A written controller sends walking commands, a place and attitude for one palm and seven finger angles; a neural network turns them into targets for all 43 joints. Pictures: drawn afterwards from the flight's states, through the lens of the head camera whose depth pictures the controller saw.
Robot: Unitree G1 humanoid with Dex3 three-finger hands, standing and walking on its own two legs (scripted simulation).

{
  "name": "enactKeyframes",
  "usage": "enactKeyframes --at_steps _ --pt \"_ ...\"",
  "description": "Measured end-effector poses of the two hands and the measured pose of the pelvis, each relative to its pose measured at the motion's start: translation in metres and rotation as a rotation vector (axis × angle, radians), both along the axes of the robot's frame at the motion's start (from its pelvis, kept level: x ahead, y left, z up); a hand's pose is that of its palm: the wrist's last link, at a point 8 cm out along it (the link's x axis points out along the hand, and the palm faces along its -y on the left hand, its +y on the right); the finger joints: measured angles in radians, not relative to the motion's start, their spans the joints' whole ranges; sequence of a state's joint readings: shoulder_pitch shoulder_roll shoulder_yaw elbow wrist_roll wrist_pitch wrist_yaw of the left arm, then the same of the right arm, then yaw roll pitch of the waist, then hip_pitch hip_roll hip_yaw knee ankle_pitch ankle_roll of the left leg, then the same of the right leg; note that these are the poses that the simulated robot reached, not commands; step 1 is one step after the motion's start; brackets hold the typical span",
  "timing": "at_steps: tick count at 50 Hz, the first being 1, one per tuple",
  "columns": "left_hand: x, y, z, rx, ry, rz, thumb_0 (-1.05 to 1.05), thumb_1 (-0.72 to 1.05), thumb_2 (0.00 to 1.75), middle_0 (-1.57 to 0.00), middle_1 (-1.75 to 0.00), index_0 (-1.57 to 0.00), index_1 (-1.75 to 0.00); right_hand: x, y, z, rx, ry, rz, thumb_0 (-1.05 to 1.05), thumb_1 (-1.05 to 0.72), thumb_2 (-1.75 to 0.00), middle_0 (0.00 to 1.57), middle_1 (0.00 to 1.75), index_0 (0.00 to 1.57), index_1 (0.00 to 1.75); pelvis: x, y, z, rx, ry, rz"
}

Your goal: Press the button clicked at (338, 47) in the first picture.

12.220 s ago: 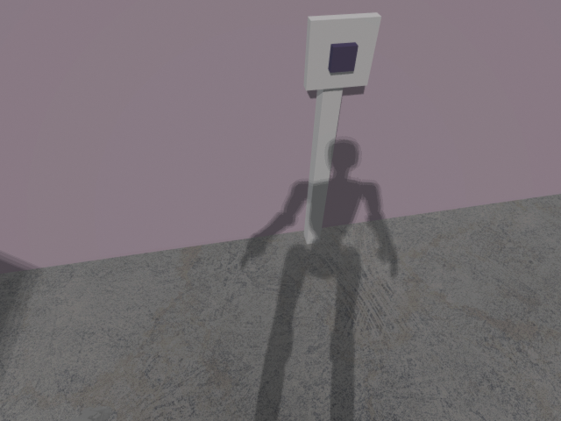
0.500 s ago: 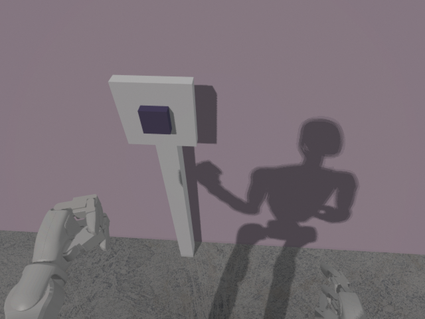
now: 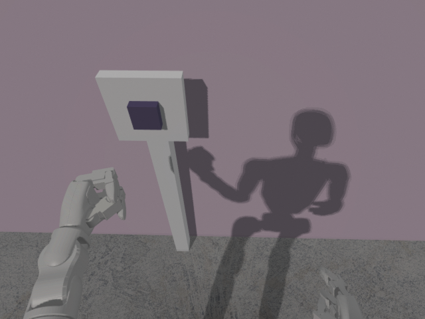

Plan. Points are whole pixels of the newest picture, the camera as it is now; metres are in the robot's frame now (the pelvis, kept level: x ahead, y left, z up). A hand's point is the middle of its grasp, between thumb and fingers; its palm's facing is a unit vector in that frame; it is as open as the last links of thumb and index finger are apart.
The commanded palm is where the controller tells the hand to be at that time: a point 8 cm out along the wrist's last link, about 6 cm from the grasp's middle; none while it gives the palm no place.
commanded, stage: aim a knuckle at the button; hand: left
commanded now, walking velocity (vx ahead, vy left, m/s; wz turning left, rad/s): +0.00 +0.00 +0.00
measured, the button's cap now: (146, 114) +0.52 +0.19 +0.11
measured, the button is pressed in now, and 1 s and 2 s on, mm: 0 0 0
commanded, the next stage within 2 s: press the button with the knuckle in 1.52 s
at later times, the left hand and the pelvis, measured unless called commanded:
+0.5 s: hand (145, 172) +0.37 +0.16 +0.08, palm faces +0.04 -1.00 +0.00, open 3.1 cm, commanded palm +0.35 +0.21 +0.08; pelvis +0.00 +0.00 +0.00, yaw -1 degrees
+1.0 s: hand (160, 153) +0.43 +0.15 +0.07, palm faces +0.04 -1.00 +0.01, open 3.1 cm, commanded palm +0.40 +0.20 +0.08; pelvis +0.00 +0.01 -0.01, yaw -3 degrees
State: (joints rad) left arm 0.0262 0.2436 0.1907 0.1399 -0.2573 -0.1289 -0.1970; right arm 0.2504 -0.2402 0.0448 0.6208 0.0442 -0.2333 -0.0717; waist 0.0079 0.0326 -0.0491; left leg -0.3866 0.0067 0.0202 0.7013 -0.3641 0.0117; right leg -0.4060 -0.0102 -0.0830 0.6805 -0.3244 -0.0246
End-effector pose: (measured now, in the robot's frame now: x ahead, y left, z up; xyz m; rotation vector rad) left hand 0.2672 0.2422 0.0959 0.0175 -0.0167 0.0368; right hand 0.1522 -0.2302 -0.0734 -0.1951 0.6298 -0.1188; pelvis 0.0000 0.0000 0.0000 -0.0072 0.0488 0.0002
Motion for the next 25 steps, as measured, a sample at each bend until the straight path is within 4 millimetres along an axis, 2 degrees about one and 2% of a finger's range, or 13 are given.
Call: enactKeyframes --at_steps 9,20,25 --pt "0.021 -0.001 -0.007 -0.006 0.006 0.011 0.02 0.9 0.9 -1.3 -1.5 -1.3 -1.5 -0.01 -0.007 -0.007 -0.013 0.066 -0.025 0.01 -0.91 -0.9 0.2 0.3 0.2 0.3 0.002 0.002 -0.001 -0.001 0.014 -0.004" --pt "0.062 -0.024 -0.01 -0.014 -0.001 -0.017 0.02 0.9 0.9 -1.3 -1.5 -1.31 -1.5 -0.022 -0.006 -0.017 -0.006 0.144 -0.044 0.01 -0.91 -0.9 0.2 0.3 0.2 0.3 0.002 0.005 -0.003 0.002 0.039 -0.01" --pt "0.081 -0.024 -0.016 -0.015 0.026 0.0 0.02 0.89 0.9 -1.3 -1.5 -1.31 -1.5 -0.032 -0.007 -0.022 -0.002 0.193 -0.06 0.01 -0.91 -0.9 0.2 0.3 0.2 0.3 0.002 0.004 -0.004 0.002 0.053 -0.015"
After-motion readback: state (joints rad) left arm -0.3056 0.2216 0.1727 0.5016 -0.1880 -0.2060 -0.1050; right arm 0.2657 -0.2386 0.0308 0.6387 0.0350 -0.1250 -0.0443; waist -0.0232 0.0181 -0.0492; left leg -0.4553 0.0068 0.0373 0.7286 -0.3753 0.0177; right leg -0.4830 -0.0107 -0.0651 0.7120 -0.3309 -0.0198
